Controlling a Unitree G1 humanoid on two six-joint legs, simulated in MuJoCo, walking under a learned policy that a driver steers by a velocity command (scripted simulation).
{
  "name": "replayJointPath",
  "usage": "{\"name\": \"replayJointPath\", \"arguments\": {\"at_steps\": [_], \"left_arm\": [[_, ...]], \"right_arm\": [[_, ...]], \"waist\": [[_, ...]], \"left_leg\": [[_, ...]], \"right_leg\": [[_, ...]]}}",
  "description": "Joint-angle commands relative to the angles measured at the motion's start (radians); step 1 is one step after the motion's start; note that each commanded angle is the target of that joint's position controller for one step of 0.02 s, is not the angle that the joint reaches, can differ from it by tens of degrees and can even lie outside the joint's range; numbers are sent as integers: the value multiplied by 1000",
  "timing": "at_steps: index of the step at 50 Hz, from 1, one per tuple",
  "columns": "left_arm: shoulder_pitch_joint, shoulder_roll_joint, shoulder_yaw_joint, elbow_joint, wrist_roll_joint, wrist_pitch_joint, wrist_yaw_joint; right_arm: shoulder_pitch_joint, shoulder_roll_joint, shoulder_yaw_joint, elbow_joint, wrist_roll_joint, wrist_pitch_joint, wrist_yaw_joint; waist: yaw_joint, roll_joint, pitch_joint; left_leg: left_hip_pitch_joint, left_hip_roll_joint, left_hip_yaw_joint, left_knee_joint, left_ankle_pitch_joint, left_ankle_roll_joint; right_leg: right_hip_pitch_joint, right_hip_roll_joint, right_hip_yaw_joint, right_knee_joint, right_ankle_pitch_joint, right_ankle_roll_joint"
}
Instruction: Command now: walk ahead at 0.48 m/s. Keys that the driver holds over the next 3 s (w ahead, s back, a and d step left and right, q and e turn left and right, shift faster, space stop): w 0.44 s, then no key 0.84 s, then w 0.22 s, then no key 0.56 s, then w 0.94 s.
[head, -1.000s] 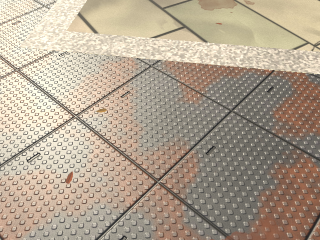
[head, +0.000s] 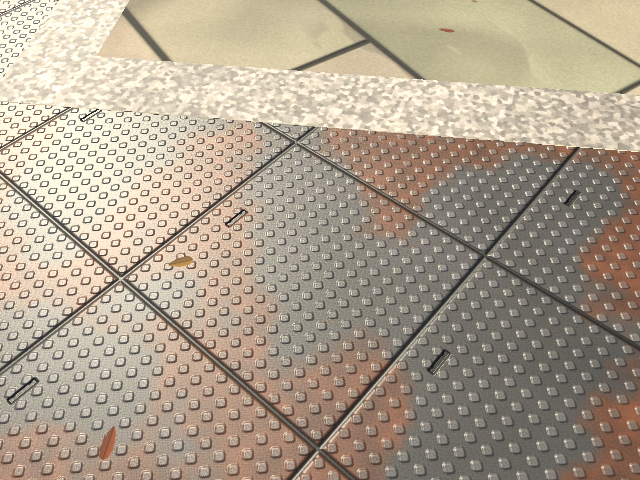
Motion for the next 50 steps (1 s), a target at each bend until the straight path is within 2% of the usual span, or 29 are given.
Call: {"name": "replayJointPath", "arguments": {"at_steps": [1,2,4,6,9,11,14,19,22,23,24,25,26,27,28,29,30,31,32,33,36,39,42,44,46,47,48,49,50], "left_arm": [[242,161,45,48,-26,10,1],[200,107,31,47,-22,-1,-3],[222,47,10,77,-18,-18,6],[283,56,6,102,-16,-34,12],[344,96,8,114,-17,-39,13],[384,94,3,118,-19,-37,11],[441,90,-3,126,-21,-37,12],[529,96,-7,156,-11,-34,24],[505,115,-2,160,-3,-31,33],[490,121,0,161,-1,-30,36],[480,125,0,162,-3,-27,36],[462,120,-3,156,-19,-28,37],[480,65,-20,118,-52,-31,34],[618,47,-13,142,-86,-23,36],[540,110,8,140,-52,-13,43],[447,73,1,114,-35,-14,41],[412,55,1,111,-20,-10,38],[390,59,8,104,-2,4,32],[418,36,5,114,6,20,25],[430,20,4,121,6,34,21],[419,4,-2,123,-1,61,24],[326,17,-11,108,-8,73,35],[272,32,-17,108,-14,79,42],[253,32,-22,113,-12,77,45],[268,35,-29,127,-7,64,50],[296,73,-24,136,-1,52,54],[269,115,-21,135,-10,45,56],[243,69,-29,145,-25,47,48],[232,33,-37,141,-26,45,43]], "right_arm": [[-50,-128,-33,-106,-7,-8,12],[-91,-115,-34,-115,-11,-12,14],[-59,-72,-32,-105,-31,10,21],[-64,-50,-31,-111,-34,29,28],[-196,-68,-34,-163,-35,47,35],[-300,-78,-34,-200,-29,48,39],[-421,-66,-25,-239,-17,45,44],[-550,-72,-19,-285,-12,37,42],[-526,-92,-27,-294,-13,24,37],[-452,-101,-34,-270,-16,17,29],[-310,-115,-44,-220,-20,6,20],[-150,-143,-56,-170,-38,-9,9],[-2,-236,-78,-146,-65,-17,-1],[0,-273,-92,-138,-30,-1,10],[-83,-236,-83,-159,3,7,18],[-181,-168,-61,-165,4,3,17],[-222,-111,-45,-164,-1,1,13],[-222,-80,-33,-151,1,-2,5],[-225,-66,-25,-141,-2,-3,0],[-211,-66,-20,-133,-4,-8,0],[-220,-115,-17,-126,-15,-20,2],[-191,-117,-7,-110,-18,-11,2],[-153,-118,-3,-94,-19,9,-1],[-152,-111,1,-90,-18,24,-7],[-151,-104,3,-85,-11,36,-14],[-125,-93,4,-85,-13,38,-16],[-24,-51,7,-70,-1,42,-13],[-11,-28,15,-44,-1,54,-17],[-46,-61,6,-41,-2,60,-20]], "waist": [[88,-57,-99],[62,-6,-39],[3,-20,-22],[-12,-31,-18],[-1,-45,22],[23,-47,41],[56,-56,44],[98,-75,47],[61,-86,31],[29,-94,-1],[-25,-88,-68],[-91,-78,-149],[-115,42,-295],[-59,209,-461],[-35,40,-382],[-13,38,-227],[13,7,-132],[31,18,-90],[57,26,-85],[70,25,-97],[107,51,-115],[81,98,-113],[54,100,-109],[49,83,-79],[64,25,-44],[48,-24,-46],[-27,-115,-34],[-15,-144,-27],[-1,-104,13]], "left_leg": [[-616,57,-76,468,147,38],[-570,88,-74,408,205,38],[-456,121,-72,317,225,18],[-444,125,-51,262,228,0],[-551,148,-19,155,315,-27],[-609,153,1,51,390,-43],[-595,128,38,-124,479,-53],[-602,86,72,-278,480,-24],[-519,48,84,-342,372,21],[-423,12,95,-360,340,39],[-278,-23,105,-414,375,59],[-46,28,64,-461,531,85],[260,290,-201,-411,806,152],[419,513,-548,-449,1168,324],[297,450,-437,-464,1208,299],[159,409,-314,-501,1186,264],[38,355,-232,-553,1113,210],[-37,312,-181,-590,1069,177],[-99,288,-136,-608,1063,158],[-136,275,-109,-613,1105,150],[-197,241,-29,-615,1146,145],[-198,216,-5,-612,1042,119],[-200,230,-42,-624,798,120],[-219,242,-80,-620,601,117],[-263,211,-95,-590,403,63],[-285,177,-89,-559,330,27],[-288,98,-44,-561,245,1],[-164,80,-25,-592,231,-14],[-121,91,-38,-585,280,-18]], "right_leg": [[520,-399,670,-397,-394,-178],[397,-356,563,-427,-250,-148],[267,-282,397,-444,-53,-96],[245,-258,326,-452,67,-91],[260,-239,266,-490,97,-87],[297,-224,238,-500,157,-75],[345,-201,188,-487,284,-46],[520,-234,171,-433,438,-49],[589,-262,153,-336,668,-46],[590,-256,141,-245,836,-30],[583,-232,127,-90,917,-10],[461,-197,104,106,787,16],[195,-113,53,426,335,56],[4,54,89,760,-430,83],[-27,-3,207,781,-360,77],[-73,-35,206,739,-314,84],[-62,-67,195,665,-279,87],[-37,-84,194,598,-249,93],[23,-83,184,558,-230,100],[72,-74,177,522,-212,106],[130,-67,149,371,-163,122],[160,-71,120,193,-97,120],[198,-76,113,103,-84,120],[234,-80,111,11,-103,114],[333,-106,144,-193,28,104],[388,-183,222,-225,150,97],[374,-247,292,-213,262,56],[244,-243,293,-240,148,42],[189,-201,267,-258,91,65]]}}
